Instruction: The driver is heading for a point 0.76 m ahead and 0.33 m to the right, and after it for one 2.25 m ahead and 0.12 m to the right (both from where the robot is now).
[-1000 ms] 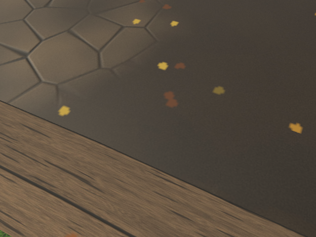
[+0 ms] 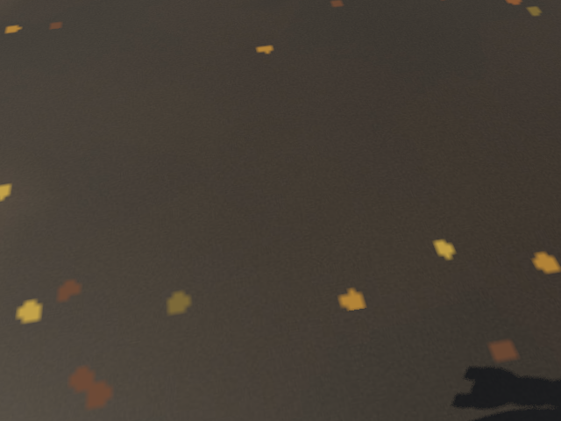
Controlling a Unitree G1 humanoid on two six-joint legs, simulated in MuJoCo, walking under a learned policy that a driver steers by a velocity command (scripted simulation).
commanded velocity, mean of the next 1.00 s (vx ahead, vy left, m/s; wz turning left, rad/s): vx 0.50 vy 0.00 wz -0.53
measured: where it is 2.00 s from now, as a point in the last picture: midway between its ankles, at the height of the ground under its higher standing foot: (379, 287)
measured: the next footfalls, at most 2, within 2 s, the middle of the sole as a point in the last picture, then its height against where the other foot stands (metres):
left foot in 0.44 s outside the picture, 0.03 m lower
right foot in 0.94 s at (366, 346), level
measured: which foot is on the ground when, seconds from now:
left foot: up 0.00-0.42, down 0.44-0.94, up 0.96-1.00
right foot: down 0.00-0.44, up 0.46-0.92, down 0.94-1.00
